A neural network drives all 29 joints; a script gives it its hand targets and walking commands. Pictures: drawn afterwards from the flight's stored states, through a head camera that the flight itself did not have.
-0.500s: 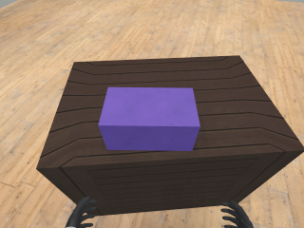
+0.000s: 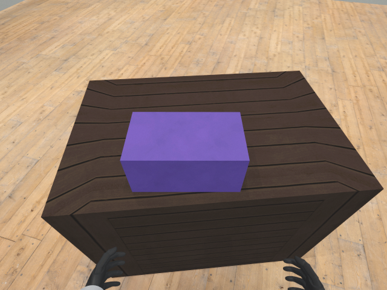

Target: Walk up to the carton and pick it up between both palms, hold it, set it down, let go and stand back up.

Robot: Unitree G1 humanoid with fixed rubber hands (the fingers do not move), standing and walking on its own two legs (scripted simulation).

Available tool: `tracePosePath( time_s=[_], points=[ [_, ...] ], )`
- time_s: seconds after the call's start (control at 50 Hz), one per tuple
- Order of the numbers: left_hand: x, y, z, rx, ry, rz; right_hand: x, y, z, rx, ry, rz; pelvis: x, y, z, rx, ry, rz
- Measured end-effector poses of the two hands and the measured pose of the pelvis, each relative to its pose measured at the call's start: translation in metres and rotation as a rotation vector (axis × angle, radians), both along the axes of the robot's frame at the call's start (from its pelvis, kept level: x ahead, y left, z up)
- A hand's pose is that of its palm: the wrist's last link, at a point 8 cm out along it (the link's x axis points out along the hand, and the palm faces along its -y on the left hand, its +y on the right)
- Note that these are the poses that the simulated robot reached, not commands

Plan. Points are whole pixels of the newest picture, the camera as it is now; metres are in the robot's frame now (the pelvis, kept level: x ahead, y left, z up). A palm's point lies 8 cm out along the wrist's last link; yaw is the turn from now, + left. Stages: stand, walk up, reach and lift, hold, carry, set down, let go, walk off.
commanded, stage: let go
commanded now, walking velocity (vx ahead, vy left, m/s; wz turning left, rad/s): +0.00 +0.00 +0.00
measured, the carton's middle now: (186, 151) +0.47 +0.05 -0.02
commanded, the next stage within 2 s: stand in 0.02 s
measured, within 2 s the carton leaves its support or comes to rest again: neither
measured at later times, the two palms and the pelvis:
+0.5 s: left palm out of the picture -0.04 +0.24 -0.15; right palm out of the picture +0.05 -0.22 -0.15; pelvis +0.00 +0.00 -0.01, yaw +10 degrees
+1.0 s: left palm out of the picture -0.09 +0.18 -0.16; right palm out of the picture +0.03 -0.21 -0.15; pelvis +0.00 -0.01 -0.01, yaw +12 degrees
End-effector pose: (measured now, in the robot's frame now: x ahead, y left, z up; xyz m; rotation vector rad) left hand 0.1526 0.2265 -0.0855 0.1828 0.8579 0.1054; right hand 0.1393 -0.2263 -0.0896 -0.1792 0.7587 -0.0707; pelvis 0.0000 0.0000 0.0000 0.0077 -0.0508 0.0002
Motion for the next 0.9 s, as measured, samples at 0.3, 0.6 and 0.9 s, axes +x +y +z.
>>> tracePosePath(
  time_s=[0.3, 0.6, 0.9],
  points=[
    [-0.089, 0.026, -0.038, 0.021, 0.146, 0.181, -0.063, -0.004, -0.048, -0.034, 0.407, 0.005, 0.007, 0.0, -0.012, -0.028, 0.03, 0.123],
    [-0.225, 0.005, -0.064, -0.037, 0.486, 0.375, -0.087, 0.016, -0.059, -0.034, 0.521, 0.027, 0.0, 0.003, -0.009, -0.03, 0.019, 0.188],
    [-0.246, -0.041, -0.074, -0.132, 0.576, 0.385, -0.105, 0.016, -0.062, -0.037, 0.597, 0.016, -0.001, -0.003, -0.008, -0.026, 0.022, 0.213]
  ],
)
